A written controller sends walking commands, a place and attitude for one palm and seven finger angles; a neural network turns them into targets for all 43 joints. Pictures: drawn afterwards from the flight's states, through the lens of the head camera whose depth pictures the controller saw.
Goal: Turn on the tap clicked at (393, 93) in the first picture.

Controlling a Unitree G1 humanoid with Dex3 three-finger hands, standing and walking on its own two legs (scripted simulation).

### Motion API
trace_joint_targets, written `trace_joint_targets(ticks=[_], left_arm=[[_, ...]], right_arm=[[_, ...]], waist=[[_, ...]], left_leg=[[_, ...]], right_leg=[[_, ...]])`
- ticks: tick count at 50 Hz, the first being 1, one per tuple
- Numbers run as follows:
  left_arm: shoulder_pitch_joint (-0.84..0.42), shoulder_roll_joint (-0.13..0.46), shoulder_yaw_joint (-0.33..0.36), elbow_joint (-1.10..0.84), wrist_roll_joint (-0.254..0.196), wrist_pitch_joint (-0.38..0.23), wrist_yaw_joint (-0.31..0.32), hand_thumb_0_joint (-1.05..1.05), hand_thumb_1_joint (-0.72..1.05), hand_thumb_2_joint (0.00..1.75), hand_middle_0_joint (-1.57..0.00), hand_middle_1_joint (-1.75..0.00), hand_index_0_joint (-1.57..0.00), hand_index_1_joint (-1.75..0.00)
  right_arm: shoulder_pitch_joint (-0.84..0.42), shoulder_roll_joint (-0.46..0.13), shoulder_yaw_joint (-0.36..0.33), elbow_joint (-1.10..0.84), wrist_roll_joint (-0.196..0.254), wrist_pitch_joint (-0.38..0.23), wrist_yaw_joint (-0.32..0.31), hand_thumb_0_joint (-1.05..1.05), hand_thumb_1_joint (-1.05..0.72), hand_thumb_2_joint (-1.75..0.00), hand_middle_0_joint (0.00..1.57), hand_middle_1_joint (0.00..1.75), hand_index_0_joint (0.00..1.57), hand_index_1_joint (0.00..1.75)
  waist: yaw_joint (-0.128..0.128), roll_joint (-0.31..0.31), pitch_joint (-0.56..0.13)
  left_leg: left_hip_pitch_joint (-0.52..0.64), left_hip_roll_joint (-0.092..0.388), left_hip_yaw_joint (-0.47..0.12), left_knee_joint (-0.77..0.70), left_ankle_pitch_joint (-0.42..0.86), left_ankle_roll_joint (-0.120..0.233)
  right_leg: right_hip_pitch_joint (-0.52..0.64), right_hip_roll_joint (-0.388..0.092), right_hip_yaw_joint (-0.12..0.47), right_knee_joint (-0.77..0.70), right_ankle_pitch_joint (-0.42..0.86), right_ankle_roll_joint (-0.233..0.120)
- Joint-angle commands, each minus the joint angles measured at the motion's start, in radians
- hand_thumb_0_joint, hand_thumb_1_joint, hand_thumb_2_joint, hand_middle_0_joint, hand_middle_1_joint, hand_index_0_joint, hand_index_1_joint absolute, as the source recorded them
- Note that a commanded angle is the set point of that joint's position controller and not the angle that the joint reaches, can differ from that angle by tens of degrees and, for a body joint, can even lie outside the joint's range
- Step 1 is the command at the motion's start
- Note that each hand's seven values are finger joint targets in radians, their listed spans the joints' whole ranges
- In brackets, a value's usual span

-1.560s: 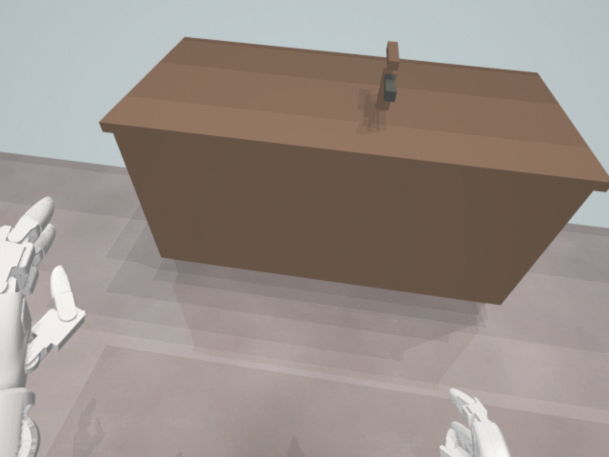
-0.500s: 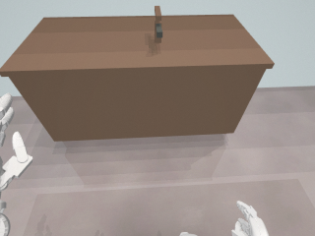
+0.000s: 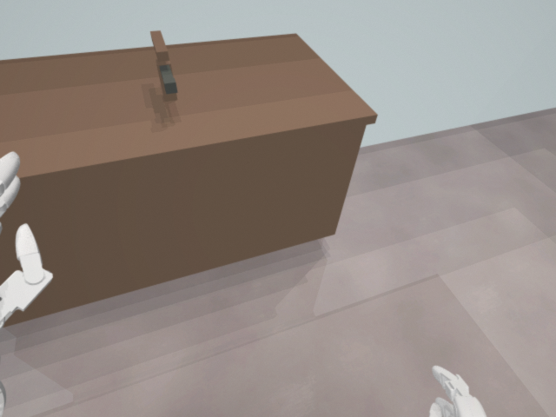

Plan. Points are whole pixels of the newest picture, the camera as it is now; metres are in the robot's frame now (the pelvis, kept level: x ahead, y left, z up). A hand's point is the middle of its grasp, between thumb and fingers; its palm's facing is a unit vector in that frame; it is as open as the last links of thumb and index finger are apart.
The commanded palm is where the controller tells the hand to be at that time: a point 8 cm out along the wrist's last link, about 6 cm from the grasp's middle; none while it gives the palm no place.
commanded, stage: walk to a spot facing it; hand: left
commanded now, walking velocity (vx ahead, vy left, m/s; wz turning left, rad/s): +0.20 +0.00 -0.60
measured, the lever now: (170, 86) +0.84 +0.32 +0.04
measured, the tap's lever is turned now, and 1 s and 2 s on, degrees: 0 0 0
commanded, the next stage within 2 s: turn to face it in 0.06 s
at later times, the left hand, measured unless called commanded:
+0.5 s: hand (170, 206) +0.32 +0.16 +0.17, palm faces +0.21 -0.84 -0.50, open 7.4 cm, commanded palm +0.26 +0.22 +0.19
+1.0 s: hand (142, 234) +0.27 +0.17 +0.18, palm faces +0.39 -0.83 -0.39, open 7.4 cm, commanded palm +0.22 +0.22 +0.19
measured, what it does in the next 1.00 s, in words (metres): steps on the spot: right foot, then left foot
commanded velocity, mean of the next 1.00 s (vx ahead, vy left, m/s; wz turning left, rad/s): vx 0.11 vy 0.01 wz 0.11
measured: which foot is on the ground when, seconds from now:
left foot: down 0.00-0.34, up 0.36-0.52, down 0.54-0.80, up 0.82-1.00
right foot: down 0.00-0.00, up 0.02-0.32, down 0.34-1.00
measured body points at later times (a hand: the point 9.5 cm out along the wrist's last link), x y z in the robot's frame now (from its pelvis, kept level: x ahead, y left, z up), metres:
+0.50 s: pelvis +0.06 -0.03 +0.00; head +0.10 -0.05 +0.44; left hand +0.30 +0.20 +0.20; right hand +0.17 -0.30 -0.11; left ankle +0.08 +0.09 -0.71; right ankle +0.09 -0.15 -0.73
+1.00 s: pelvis +0.06 -0.06 +0.01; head +0.06 -0.06 +0.46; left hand +0.24 +0.22 +0.20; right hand +0.23 -0.29 -0.08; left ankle +0.07 +0.06 -0.70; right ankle +0.06 -0.16 -0.73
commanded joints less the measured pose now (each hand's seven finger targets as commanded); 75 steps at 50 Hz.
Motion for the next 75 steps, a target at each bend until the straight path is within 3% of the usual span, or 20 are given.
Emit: trace_joint_targets(ticks=[1,7,14,16,17,20,26,29,30,37,40,42,51,53,55,59,67,68,71,75], left_arm=[[-0.172,0.154,0.087,-0.161,0.001,-0.06,0.009,0.0,0.9,0.9,-0.2,-0.3,-0.2,-0.3],[-0.168,0.107,0.035,-0.244,0.028,-0.044,0.0,0.0,0.9,0.9,-0.2,-0.3,-0.2,-0.3],[-0.06,0.13,0.098,-0.176,-0.002,-0.006,0.007,0.0,0.9,0.9,-0.2,-0.3,-0.2,-0.3],[-0.041,0.188,0.138,-0.186,0.002,-0.005,0.016,0.0,0.9,0.9,-0.2,-0.3,-0.2,-0.3],[0.001,0.206,0.165,-0.149,-0.002,-0.006,0.022,0.0,0.9,0.9,-0.2,-0.3,-0.2,-0.3],[0.03,0.194,0.177,-0.215,-0.017,-0.006,0.028,0.0,0.9,0.9,-0.2,-0.3,-0.2,-0.3],[0.015,0.151,0.143,-0.283,-0.021,-0.012,0.049,0.0,0.9,0.9,-0.2,-0.3,-0.2,-0.3],[0.009,0.139,0.118,-0.241,-0.018,-0.016,0.037,0.0,0.9,0.9,-0.2,-0.3,-0.2,-0.3],[-0.021,0.132,0.098,-0.228,-0.007,-0.022,0.031,0.0,0.9,0.9,-0.2,-0.3,-0.2,-0.3],[-0.036,0.113,0.051,-0.186,-0.003,0.009,0.025,0.0,0.9,0.9,-0.2,-0.3,-0.2,-0.3],[-0.09,0.116,0.035,-0.155,-0.02,0.033,0.024,0.0,0.9,0.9,-0.2,-0.3,-0.2,-0.3],[-0.111,0.169,0.08,-0.182,-0.019,0.034,0.033,0.0,0.9,0.9,-0.2,-0.3,-0.2,-0.3],[-0.158,0.108,0.03,-0.205,-0.009,0.021,0.046,0.0,0.9,0.9,-0.2,-0.3,-0.2,-0.3],[-0.187,0.089,0.01,-0.231,-0.01,0.01,0.048,0.0,0.9,0.9,-0.2,-0.3,-0.2,-0.3],[-0.213,0.126,0.026,-0.162,0.011,0.005,0.039,0.0,0.9,0.9,-0.2,-0.3,-0.2,-0.3],[-0.14,0.089,0.01,-0.194,0.014,0.005,0.025,0.0,0.9,0.9,-0.2,-0.3,-0.2,-0.3],[-0.12,0.109,0.047,-0.129,0.009,0.018,0.027,0.0,0.9,0.9,-0.2,-0.3,-0.2,-0.3],[-0.135,0.105,0.042,-0.126,0.01,0.019,0.028,0.0,0.9,0.9,-0.2,-0.3,-0.2,-0.3],[-0.18,0.185,0.103,-0.126,0.002,0.013,0.034,0.0,0.9,0.9,-0.2,-0.3,-0.2,-0.3],[-0.092,0.148,0.094,-0.139,0.002,-0.015,0.018,0.0,0.9,0.9,-0.2,-0.3,-0.2,-0.3]], right_arm=[[-0.115,-0.071,-0.019,-0.149,-0.008,-0.056,-0.015,0.0,-0.9,-0.9,0.2,0.3,0.2,0.3],[-0.101,-0.081,-0.03,-0.133,-0.004,-0.067,0.02,0.0,-0.9,-0.9,0.2,0.3,0.2,0.3],[-0.093,-0.063,-0.026,-0.146,0.009,-0.075,0.013,0.0,-0.9,-0.9,0.2,0.3,0.2,0.3],[-0.087,-0.034,-0.02,-0.15,0.014,-0.063,0.015,0.0,-0.9,-0.9,0.2,0.3,0.2,0.3],[-0.115,-0.01,-0.002,-0.166,0.011,-0.066,0.016,0.0,-0.9,-0.9,0.2,0.3,0.2,0.3],[-0.129,-0.025,-0.008,-0.137,0.017,-0.05,0.025,0.0,-0.9,-0.9,0.2,0.3,0.2,0.3],[-0.118,-0.043,-0.021,-0.132,0.003,-0.028,-0.012,0.0,-0.9,-0.9,0.2,0.3,0.2,0.3],[-0.118,-0.063,-0.024,-0.138,-0.003,-0.041,-0.013,0.0,-0.9,-0.9,0.2,0.3,0.2,0.3],[-0.113,-0.058,-0.023,-0.128,-0.01,-0.053,-0.008,0.0,-0.9,-0.9,0.2,0.3,0.2,0.3],[-0.104,-0.075,-0.027,-0.119,0.011,-0.076,0.014,0.0,-0.9,-0.9,0.2,0.3,0.2,0.3],[-0.096,-0.057,-0.032,-0.13,0.016,-0.052,0.016,0.0,-0.9,-0.9,0.2,0.3,0.2,0.3],[-0.14,-0.053,-0.023,-0.134,0.013,-0.039,0.009,0.0,-0.9,-0.9,0.2,0.3,0.2,0.3],[-0.127,-0.037,-0.006,-0.141,0.0,-0.029,-0.03,0.0,-0.9,-0.9,0.2,0.3,0.2,0.3],[-0.117,-0.077,-0.016,-0.152,0.008,-0.04,-0.032,0.0,-0.9,-0.9,0.2,0.3,0.2,0.3],[-0.129,-0.048,-0.003,-0.125,0.003,-0.058,-0.023,0.0,-0.9,-0.9,0.2,0.3,0.2,0.3],[-0.116,-0.06,-0.023,-0.098,0.01,-0.084,-0.008,0.0,-0.9,-0.9,0.2,0.3,0.2,0.3],[-0.13,-0.061,-0.015,-0.098,0.004,-0.085,-0.013,0.0,-0.9,-0.9,0.2,0.3,0.2,0.3],[-0.137,-0.058,-0.014,-0.099,0.005,-0.08,-0.012,0.0,-0.9,-0.9,0.2,0.3,0.2,0.3],[-0.162,-0.053,-0.025,-0.11,0.005,-0.077,-0.002,0.0,-0.9,-0.9,0.2,0.3,0.2,0.3],[-0.153,-0.045,-0.01,-0.076,0.008,-0.045,0.007,0.0,-0.9,-0.9,0.2,0.3,0.2,0.3]], waist=[[-0.007,0.332,-0.054],[0.008,0.291,-0.013],[-0.002,0.245,-0.092],[-0.009,0.017,-0.17],[0.001,-0.099,-0.173],[0.0,-0.202,-0.178],[-0.02,-0.022,-0.146],[0.001,0.369,-0.05],[0.005,0.328,-0.036],[0.0,0.203,-0.11],[-0.011,-0.134,-0.107],[0.013,-0.129,-0.07],[0.002,-0.002,-0.074],[-0.006,0.301,-0.058],[-0.02,0.288,0.012],[0.003,0.206,-0.017],[0.005,0.206,-0.041],[0.007,0.152,-0.048],[0.036,-0.261,-0.06],[0.004,-0.07,-0.026]], left_leg=[[0.288,0.438,-0.532,-0.349,-0.187,0.212],[0.141,0.304,-0.04,-0.255,0.111,0.108],[0.124,0.205,0.049,-0.02,0.268,0.054],[-0.021,0.088,0.09,0.251,0.122,0.014],[-0.181,-0.018,0.049,0.379,-0.236,-0.012],[-0.208,0.007,-0.119,0.495,-0.306,-0.023],[0.129,-0.032,-0.067,-0.088,0.071,-0.018],[0.042,0.233,-0.448,-0.27,0.338,0.131],[0.052,0.249,-0.453,-0.255,0.383,0.155],[0.092,0.12,-0.235,-0.066,0.423,0.058],[-0.057,-0.065,-0.067,0.165,-0.089,-0.014],[-0.192,-0.065,-0.115,0.418,-0.267,-0.005],[0.176,-0.051,0.023,-0.119,-0.079,0.018],[0.349,0.214,-0.37,-0.247,-0.049,0.142],[0.215,0.341,-0.591,-0.366,-0.219,0.249],[0.191,0.235,-0.315,-0.308,-0.082,0.208],[0.012,0.163,-0.122,-0.171,-0.187,0.107],[-0.062,0.136,-0.098,-0.082,-0.244,0.086],[-0.358,-0.035,-0.089,0.577,-0.318,0.006],[-0.321,0.032,-0.114,0.596,-0.127,-0.02]], right_leg=[[-0.407,-0.056,-0.065,0.528,-0.223,0.031],[-0.272,-0.132,-0.176,0.376,-0.035,0.059],[0.086,-0.039,-0.301,-0.12,0.145,0.046],[0.288,-0.206,-0.091,-0.165,0.514,-0.024],[0.35,-0.344,0.117,-0.159,0.845,-0.105],[0.309,-0.426,0.14,-0.177,0.755,-0.168],[0.079,-0.271,-0.102,-0.096,0.293,-0.026],[-0.063,-0.085,-0.151,0.206,-0.17,0.057],[-0.076,-0.099,-0.119,0.225,-0.192,0.052],[0.138,-0.1,-0.123,-0.205,0.201,0.047],[0.137,-0.335,0.135,-0.263,0.26,-0.072],[0.141,-0.44,0.242,-0.317,0.184,-0.159],[0.021,-0.271,-0.034,-0.205,-0.066,-0.064],[-0.242,-0.097,-0.165,0.143,-0.135,0.025],[-0.346,-0.122,-0.088,0.45,-0.196,0.028],[-0.309,-0.143,-0.127,0.396,-0.053,0.048],[0.101,-0.066,-0.273,-0.094,0.023,0.055],[0.19,-0.09,-0.229,-0.148,0.001,0.039],[0.231,-0.494,0.468,-0.434,-0.266,-0.178],[0.144,-0.41,0.125,-0.389,0.001,-0.156]])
